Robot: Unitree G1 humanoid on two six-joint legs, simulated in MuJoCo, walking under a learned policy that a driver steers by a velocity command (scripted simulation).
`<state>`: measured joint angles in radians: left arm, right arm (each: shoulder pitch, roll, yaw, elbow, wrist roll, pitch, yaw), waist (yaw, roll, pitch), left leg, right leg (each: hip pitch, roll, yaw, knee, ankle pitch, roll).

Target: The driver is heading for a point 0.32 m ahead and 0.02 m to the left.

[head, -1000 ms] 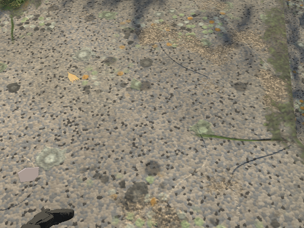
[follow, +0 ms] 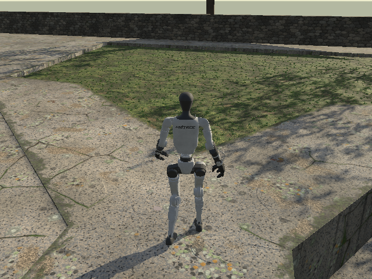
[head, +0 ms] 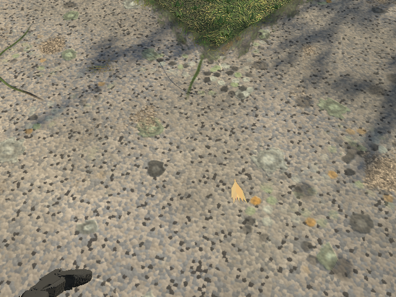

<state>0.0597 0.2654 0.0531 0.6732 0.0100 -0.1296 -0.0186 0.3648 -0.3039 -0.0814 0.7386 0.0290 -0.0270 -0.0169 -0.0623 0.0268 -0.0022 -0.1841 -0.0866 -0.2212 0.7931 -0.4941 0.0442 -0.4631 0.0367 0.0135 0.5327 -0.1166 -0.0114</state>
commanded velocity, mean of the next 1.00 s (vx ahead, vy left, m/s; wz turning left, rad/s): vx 0.20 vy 0.00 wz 0.23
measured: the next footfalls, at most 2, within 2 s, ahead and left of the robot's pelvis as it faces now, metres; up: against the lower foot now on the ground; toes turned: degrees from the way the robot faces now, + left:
left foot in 0.42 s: +0.33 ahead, +0.16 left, +0.00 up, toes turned +11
right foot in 0.74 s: +0.34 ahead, -0.09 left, +0.00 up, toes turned +11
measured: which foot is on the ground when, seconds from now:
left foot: up 0.00-0.40, down 0.42-1.00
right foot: down 0.00-0.44, up 0.46-0.72, down 0.74-1.00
